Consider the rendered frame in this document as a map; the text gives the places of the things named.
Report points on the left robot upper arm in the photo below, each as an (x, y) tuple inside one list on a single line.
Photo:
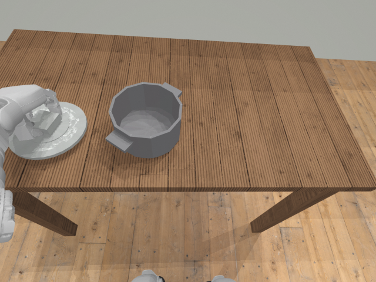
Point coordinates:
[(7, 212)]

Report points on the knob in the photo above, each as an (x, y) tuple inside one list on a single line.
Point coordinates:
[(46, 121)]

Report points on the table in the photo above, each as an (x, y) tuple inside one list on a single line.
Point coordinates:
[(255, 118)]

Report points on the pot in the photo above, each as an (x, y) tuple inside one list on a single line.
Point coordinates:
[(146, 118)]

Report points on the robot left forearm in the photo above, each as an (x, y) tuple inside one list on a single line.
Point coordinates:
[(11, 115)]

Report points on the lid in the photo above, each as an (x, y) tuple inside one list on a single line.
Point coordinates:
[(65, 136)]

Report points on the robot left shin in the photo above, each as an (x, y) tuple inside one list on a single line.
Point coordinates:
[(148, 272)]

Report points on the left robot hand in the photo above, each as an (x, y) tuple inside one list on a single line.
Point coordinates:
[(29, 97)]

